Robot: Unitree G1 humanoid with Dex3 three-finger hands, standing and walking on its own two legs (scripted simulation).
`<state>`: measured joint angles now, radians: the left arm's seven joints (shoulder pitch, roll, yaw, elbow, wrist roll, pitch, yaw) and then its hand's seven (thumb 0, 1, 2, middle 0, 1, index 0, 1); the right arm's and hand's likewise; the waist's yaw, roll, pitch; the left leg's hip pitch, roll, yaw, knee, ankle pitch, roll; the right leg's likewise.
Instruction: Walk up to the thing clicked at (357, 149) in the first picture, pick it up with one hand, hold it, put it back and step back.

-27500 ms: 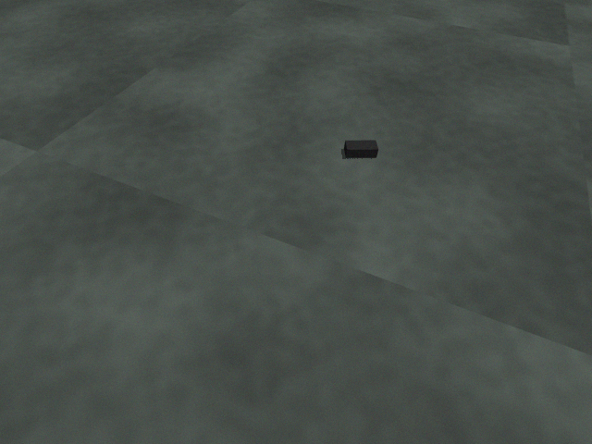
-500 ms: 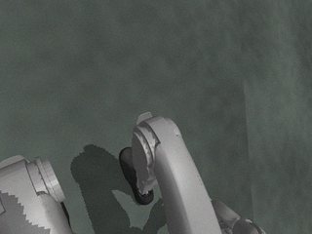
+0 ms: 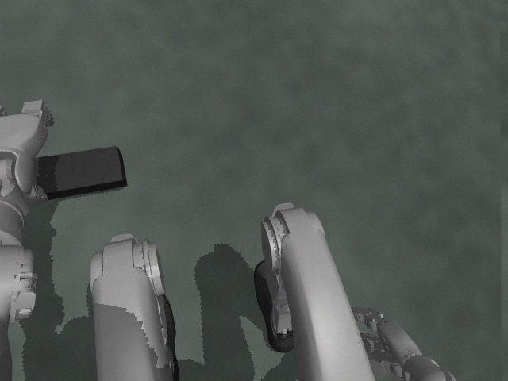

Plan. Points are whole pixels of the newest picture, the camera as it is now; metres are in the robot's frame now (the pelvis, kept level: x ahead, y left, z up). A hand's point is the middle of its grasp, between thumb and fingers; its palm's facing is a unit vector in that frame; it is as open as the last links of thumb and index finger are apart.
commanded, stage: withdraw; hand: left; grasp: from above
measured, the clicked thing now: (82, 172) +0.50 +0.26 -0.33
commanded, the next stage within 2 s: home in 0.30 s
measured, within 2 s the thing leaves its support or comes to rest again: neither
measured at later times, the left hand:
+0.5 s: hand (39, 144) +0.51 +0.29 -0.17, palm faces -0.31 -0.04 -0.95, open 13.7 cm
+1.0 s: hand out of the picture +0.33 +0.26 +0.03, palm faces -0.24 -0.66 -0.71, open 7.8 cm
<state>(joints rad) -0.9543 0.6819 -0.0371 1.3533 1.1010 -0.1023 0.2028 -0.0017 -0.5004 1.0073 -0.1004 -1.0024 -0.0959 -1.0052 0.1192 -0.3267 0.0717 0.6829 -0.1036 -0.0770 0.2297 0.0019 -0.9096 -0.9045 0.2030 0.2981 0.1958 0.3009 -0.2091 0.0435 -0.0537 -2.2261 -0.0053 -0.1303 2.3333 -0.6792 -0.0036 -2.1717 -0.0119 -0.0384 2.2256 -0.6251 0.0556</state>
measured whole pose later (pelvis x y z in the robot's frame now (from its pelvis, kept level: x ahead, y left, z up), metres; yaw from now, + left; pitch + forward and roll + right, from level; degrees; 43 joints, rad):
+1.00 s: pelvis +0.01 +0.00 +0.13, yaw +4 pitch +32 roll -6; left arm -0.25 0.44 0.03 0.47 0.53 0.06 0.05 0.00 0.79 0.89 -0.22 -0.32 -0.22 -0.32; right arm 0.10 -0.30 -0.04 0.59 0.01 -0.01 0.05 0.01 -0.91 -0.90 0.20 0.30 0.20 0.30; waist -0.06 0.03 -0.20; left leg -1.81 0.00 -0.09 1.91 -0.65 -0.01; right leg -1.77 -0.03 -0.03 1.83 -0.61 0.04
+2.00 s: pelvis +0.09 +0.00 +0.36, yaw +7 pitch +10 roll -3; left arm 0.49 0.22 0.04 -0.12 -0.05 0.46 0.01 0.01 0.90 0.90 -0.20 -0.30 -0.20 -0.30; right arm 0.27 -0.22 0.04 0.52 0.01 -0.25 -0.18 0.01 -0.90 -0.90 0.21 0.30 0.20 0.30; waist -0.03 0.04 -0.17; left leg -0.69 0.03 -0.07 1.01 -0.49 -0.01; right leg -0.65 -0.02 -0.06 0.93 -0.45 0.03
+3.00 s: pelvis +0.09 +0.00 +0.36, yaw +7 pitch +9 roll -3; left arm 0.49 0.22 0.03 -0.13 -0.05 0.46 0.02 0.01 0.90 0.90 -0.20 -0.30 -0.20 -0.30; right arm 0.29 -0.22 0.04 0.55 0.01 -0.26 -0.19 0.01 -0.90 -0.90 0.21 0.30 0.20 0.30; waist -0.03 0.04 -0.16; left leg -0.68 0.03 -0.06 1.02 -0.49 -0.01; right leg -0.65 -0.02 -0.05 0.94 -0.45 0.03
